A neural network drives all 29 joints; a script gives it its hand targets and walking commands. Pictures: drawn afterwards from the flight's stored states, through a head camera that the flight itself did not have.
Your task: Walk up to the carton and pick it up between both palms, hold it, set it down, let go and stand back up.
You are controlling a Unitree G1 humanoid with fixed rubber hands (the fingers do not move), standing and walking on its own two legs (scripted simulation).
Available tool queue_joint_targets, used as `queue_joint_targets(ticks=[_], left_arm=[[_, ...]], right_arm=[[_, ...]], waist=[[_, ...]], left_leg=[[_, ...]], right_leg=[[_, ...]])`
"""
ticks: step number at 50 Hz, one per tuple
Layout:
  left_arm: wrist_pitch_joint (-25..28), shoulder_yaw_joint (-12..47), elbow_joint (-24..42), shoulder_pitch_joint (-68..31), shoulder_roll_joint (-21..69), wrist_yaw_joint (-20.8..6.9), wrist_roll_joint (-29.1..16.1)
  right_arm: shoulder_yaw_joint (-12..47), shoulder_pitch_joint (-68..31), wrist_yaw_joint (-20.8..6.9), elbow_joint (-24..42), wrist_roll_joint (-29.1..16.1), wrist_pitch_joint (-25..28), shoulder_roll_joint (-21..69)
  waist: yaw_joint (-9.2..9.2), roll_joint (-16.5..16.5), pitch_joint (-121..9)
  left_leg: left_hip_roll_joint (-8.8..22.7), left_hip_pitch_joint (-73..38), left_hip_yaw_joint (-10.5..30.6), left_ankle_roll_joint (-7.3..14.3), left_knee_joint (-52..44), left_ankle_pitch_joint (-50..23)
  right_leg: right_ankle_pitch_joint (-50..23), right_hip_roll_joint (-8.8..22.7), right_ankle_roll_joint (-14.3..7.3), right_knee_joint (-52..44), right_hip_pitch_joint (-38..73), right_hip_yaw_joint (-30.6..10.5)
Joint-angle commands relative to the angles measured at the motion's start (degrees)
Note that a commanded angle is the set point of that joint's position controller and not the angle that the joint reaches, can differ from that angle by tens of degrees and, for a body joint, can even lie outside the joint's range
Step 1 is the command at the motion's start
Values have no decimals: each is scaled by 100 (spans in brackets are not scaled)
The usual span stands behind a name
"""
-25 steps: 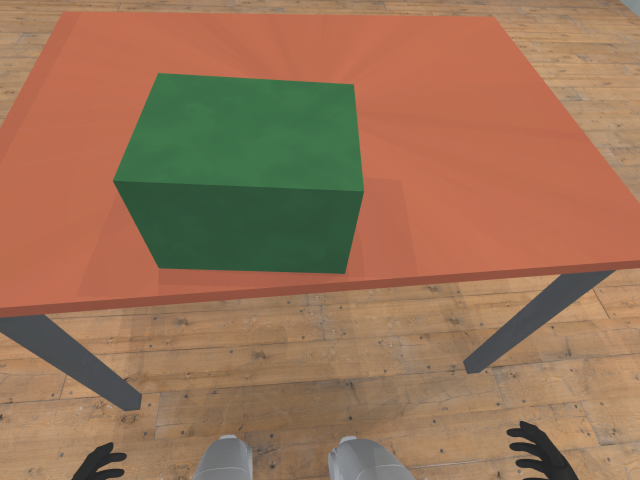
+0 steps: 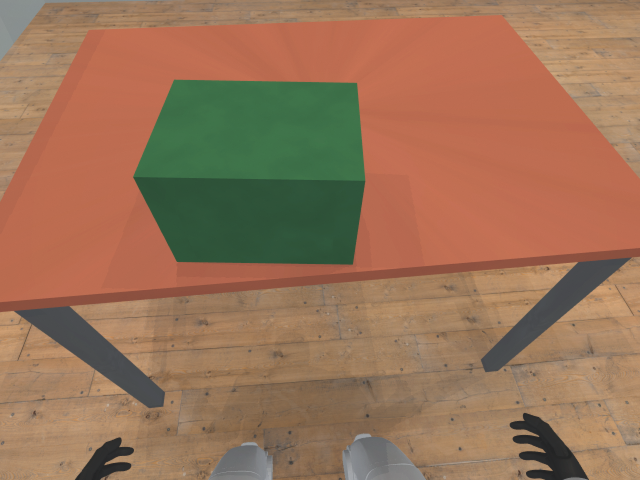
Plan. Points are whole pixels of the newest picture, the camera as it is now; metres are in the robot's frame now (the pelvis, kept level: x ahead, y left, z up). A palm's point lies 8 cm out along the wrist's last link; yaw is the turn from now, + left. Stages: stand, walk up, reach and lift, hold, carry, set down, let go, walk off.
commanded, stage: walk up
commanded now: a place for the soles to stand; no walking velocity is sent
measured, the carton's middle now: (265, 174) +0.51 +0.08 +0.07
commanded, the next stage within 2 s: reach and lift in 1.82 s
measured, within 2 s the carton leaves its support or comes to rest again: neither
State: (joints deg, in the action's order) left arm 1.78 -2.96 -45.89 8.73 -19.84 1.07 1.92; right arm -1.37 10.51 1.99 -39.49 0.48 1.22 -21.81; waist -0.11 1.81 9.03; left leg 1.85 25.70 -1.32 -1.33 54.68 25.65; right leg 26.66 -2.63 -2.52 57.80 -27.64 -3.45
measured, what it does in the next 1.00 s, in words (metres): stands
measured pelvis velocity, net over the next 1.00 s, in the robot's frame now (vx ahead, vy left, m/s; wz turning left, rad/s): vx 0.00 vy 0.04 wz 0.02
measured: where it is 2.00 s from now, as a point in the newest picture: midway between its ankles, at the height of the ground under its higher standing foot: outside the picture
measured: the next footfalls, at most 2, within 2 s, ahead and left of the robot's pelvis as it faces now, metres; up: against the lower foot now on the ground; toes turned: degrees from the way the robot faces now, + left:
none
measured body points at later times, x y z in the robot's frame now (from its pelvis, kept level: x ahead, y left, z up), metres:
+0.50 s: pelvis -0.01 +0.01 +0.00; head +0.02 +0.01 +0.45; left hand +0.11 +0.31 -0.11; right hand +0.12 -0.29 -0.09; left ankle +0.04 +0.15 -0.68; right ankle +0.05 -0.10 -0.68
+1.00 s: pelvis +0.00 +0.04 +0.00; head +0.04 +0.05 +0.45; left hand +0.11 +0.34 -0.11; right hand +0.13 -0.27 -0.09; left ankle +0.04 +0.15 -0.68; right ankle +0.05 -0.10 -0.68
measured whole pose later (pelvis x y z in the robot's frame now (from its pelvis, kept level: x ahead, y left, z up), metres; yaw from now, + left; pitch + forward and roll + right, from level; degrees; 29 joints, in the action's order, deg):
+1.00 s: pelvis +0.00 +0.04 +0.00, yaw +1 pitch -4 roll +0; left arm 2.8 -3.0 -47.2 10.2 -19.8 0.9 1.9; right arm -1.4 13.2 0.1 -39.6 1.5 0.5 -22.3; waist -0.1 0.8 8.4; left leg 0.3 26.1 -1.3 1.2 56.0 26.4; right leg 26.7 -1.0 -1.4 56.2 -26.2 -3.5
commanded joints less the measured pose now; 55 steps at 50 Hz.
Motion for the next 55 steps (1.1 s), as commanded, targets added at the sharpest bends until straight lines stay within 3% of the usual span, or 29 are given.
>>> queue_joint_targets(ticks=[1,4,7,9,14,16,18,21,22,23,24,26,29,31,33,35,36,38,41,43,45,46,47,48,49,51,52,53,55], left_arm=[[177,-276,139,-438,-1369,62,-127],[167,-354,52,47,-1435,24,-77],[221,-439,-36,103,-1796,34,-51],[207,-469,28,-252,-1938,25,-24],[160,-365,73,-356,-1488,-4,-58],[144,-341,57,-342,-1316,-21,-136],[175,-375,-9,12,-1381,-22,-62],[228,-508,-26,203,-1806,-11,-30],[237,-521,-40,208,-1980,-8,-3],[264,-493,1,96,-2049,32,-8],[250,-510,81,-88,-2029,46,-15],[196,-460,144,-264,-1691,37,-74],[187,-305,83,-284,-1344,6,-163],[164,-360,91,6,-1360,35,-173],[199,-435,62,314,-1423,36,-138],[364,-559,-196,952,-2069,25,15],[397,-637,-98,839,-2325,41,14],[426,-574,-5,499,-2216,104,29],[384,-507,72,223,-1903,51,11],[357,-427,148,136,-1802,14,-13],[347,-305,144,114,-1478,27,-44],[320,-314,162,-11,-1386,45,-95],[289,-343,211,32,-1338,77,-131],[333,-326,142,74,-1437,113,-102],[372,-298,50,354,-1394,104,-117],[486,-409,-43,734,-1690,72,-45],[530,-460,-131,818,-1754,74,-48],[520,-503,-119,906,-2058,61,-18],[484,-510,5,590,-2102,89,-100]], right_arm=[[-580,34,-58,-183,78,189,-1285],[-569,-332,-62,-61,70,135,-1362],[-530,-371,-47,-61,20,48,-1231],[-556,-10,-48,-128,45,87,-1218],[-620,133,-113,-155,138,165,-1352],[-631,105,-89,-124,125,232,-1456],[-590,-278,-70,-88,114,201,-1635],[-574,-267,-49,36,-23,68,-1312],[-559,-273,-36,-9,40,27,-1304],[-597,-182,-29,-31,60,5,-1337],[-612,114,-68,-64,23,40,-1369],[-586,352,-123,-191,81,150,-1162],[-644,195,-104,-86,74,214,-1517],[-619,12,-83,-72,38,196,-1613],[-592,-378,-82,23,-14,136,-1415],[-573,-435,-129,125,59,49,-1257],[-589,-551,-92,277,125,-25,-1326],[-607,-242,-135,10,109,-14,-1506],[-671,213,-194,-38,163,126,-1417],[-639,346,-187,-142,138,198,-1399],[-661,154,-186,12,151,254,-1421],[-687,418,-169,-80,188,253,-1611],[-686,471,-173,-38,127,261,-1647],[-680,259,-163,-11,91,261,-1690],[-649,15,-146,44,107,259,-1663],[-581,-363,-182,239,18,207,-1460],[-511,-410,-192,253,31,179,-1286],[-542,-252,-174,263,48,136,-1143],[-535,-139,-124,166,82,141,-1309]], waist=[[199,-285,-1181],[-72,-454,-1328],[-84,178,-1178],[25,384,-1058],[110,-107,-1006],[176,-991,-1061],[-179,-812,-1227],[-103,394,-1189],[-169,472,-1023],[-160,474,-754],[65,85,-954],[217,18,-1182],[203,-842,-1441],[31,-742,-1470],[-117,-700,-1532],[-349,553,-1410],[-352,406,-1153],[-211,-94,-706],[-1,362,-1034],[152,147,-1200],[181,-688,-1325],[334,-1022,-1638],[309,-1256,-1621],[169,-1062,-1378],[8,-954,-1397],[-290,-360,-1743],[-313,-48,-1544],[-199,158,-1586],[-53,-85,-1321]], left_leg=[[596,-1268,1251,892,-1648,-811],[804,-329,1264,1085,-1654,-362],[77,326,437,542,-308,-73],[17,100,507,542,-274,307],[410,-666,1051,837,-1686,178],[888,-651,1728,1148,-2100,-192],[1142,98,1760,1299,-2088,-595],[141,402,432,567,-225,51],[-66,722,408,518,101,591],[-5,729,536,460,184,745],[-10,336,661,469,-42,479],[113,-569,626,610,-932,-473],[927,-959,1580,1165,-1791,-1012],[1391,-427,2019,1533,-2004,-1256],[1047,72,1450,1191,-1424,-897],[-51,1119,413,538,171,714],[-158,1532,555,459,457,893],[112,1364,686,450,380,593],[39,317,487,570,-485,313],[86,-323,636,668,-1049,-286],[470,-1265,1436,972,-1789,-36],[1029,-1477,2334,1371,-2343,107],[1560,-1468,2990,1733,-2658,0],[1592,-1174,3002,1779,-2608,-357],[1565,-1005,2737,1758,-2277,-734],[887,94,1610,1076,-1223,-991],[175,838,903,698,-451,-521],[-41,1059,343,382,66,-17],[18,822,501,449,-216,198]], right_leg=[[-675,682,-181,-1948,-667,-1445],[-252,492,-138,-1725,356,-963],[108,1315,-578,-2865,631,-2605],[422,1650,-791,-3123,170,-3337],[601,743,-287,-2266,-383,-1492],[-242,358,-142,-1420,-190,-775],[-279,229,-57,-1095,809,-326],[180,1260,-535,-2755,706,-2455],[431,1684,-757,-3202,652,-3490],[607,1813,-838,-3389,521,-3752],[325,1688,-840,-3168,416,-3681],[-117,1251,-589,-2487,-109,-2413],[-844,390,-65,-1240,-63,-779],[-597,211,5,-563,415,-128],[-196,413,-212,-1377,752,-725],[1708,1500,-564,-3439,1437,-3136],[2032,1831,-763,-3831,1277,-4316],[1759,1840,-765,-3678,1022,-4098],[1247,1473,-742,-3003,592,-2916],[355,1196,-550,-2506,257,-2391],[47,668,-255,-1795,-449,-1220],[-130,257,0,-802,-478,-343],[222,109,92,-383,-509,90],[290,178,67,-615,-422,126],[143,256,17,-891,-51,41],[-714,633,-256,-1970,1323,-806],[-518,994,-451,-2605,1768,-1848],[-462,1644,-857,-2863,1850,-2986],[-1221,1771,-1161,-2643,1395,-3205]])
